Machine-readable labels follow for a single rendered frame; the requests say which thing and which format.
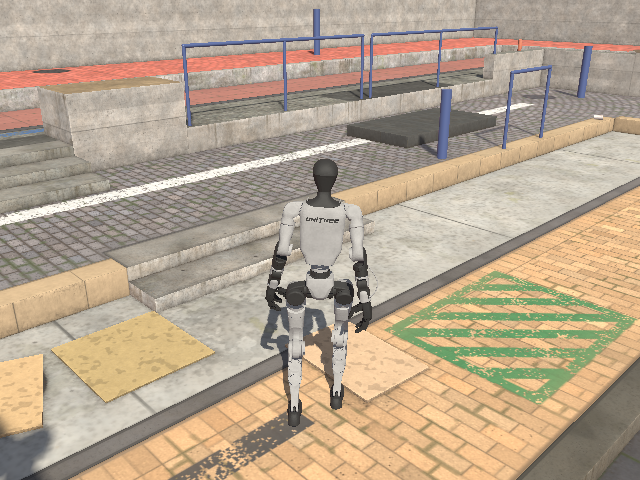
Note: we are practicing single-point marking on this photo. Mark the right robot hand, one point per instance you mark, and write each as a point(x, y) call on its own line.
point(367, 315)

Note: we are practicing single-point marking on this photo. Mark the humanoid robot head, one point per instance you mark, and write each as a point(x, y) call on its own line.
point(325, 172)

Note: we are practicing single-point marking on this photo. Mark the robot left upper arm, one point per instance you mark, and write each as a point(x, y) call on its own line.
point(291, 210)

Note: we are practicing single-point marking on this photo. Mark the left robot hand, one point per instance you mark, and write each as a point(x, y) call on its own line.
point(271, 297)

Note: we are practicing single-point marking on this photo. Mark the robot left forearm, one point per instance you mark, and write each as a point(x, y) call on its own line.
point(277, 268)

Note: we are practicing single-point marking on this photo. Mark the right robot shin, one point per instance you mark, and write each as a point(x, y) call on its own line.
point(339, 363)

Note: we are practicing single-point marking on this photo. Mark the robot right forearm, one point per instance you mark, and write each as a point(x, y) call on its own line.
point(362, 280)

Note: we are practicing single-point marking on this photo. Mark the robot right upper arm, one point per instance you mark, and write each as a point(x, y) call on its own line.
point(356, 229)

